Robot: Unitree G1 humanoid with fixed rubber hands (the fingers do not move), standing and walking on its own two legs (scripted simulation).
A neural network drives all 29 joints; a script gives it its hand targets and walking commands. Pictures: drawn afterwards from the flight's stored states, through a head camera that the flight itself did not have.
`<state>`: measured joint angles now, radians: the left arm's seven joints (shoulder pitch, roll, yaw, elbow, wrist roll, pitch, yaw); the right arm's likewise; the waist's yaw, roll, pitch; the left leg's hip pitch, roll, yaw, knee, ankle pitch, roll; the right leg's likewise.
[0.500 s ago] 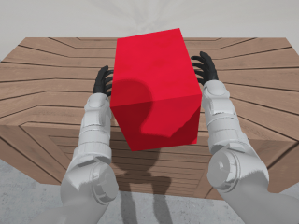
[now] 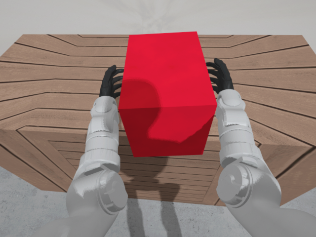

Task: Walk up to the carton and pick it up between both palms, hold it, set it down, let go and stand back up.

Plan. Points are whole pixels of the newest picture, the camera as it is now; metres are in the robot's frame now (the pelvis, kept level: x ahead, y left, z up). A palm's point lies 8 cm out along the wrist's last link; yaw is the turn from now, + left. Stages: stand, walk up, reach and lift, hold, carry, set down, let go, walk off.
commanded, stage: set down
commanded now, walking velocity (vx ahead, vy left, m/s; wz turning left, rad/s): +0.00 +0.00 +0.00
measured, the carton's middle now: (165, 94) +0.49 -0.03 +0.07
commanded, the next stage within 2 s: none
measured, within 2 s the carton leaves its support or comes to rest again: neither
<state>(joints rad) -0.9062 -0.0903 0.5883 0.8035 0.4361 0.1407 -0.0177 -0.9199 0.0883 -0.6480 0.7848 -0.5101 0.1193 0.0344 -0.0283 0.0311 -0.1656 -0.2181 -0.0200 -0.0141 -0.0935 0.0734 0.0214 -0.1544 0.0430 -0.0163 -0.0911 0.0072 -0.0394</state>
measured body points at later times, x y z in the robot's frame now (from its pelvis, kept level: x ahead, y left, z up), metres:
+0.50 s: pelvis +0.00 +0.00 +0.00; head +0.05 -0.01 +0.45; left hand +0.46 +0.13 +0.12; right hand +0.45 -0.17 +0.12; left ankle -0.01 +0.11 -0.75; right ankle -0.05 -0.09 -0.75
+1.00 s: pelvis -0.01 +0.01 +0.00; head +0.08 +0.00 +0.44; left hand +0.49 +0.14 +0.11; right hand +0.47 -0.17 +0.11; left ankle -0.01 +0.11 -0.75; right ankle -0.05 -0.09 -0.75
